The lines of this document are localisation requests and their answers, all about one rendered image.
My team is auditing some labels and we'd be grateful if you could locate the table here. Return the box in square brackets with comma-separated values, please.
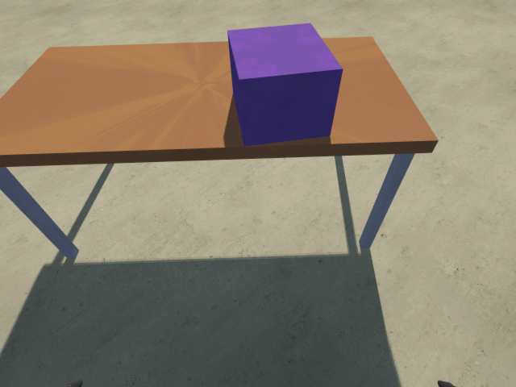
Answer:
[0, 36, 438, 258]

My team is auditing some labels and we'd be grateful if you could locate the carton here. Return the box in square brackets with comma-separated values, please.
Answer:
[227, 23, 343, 146]

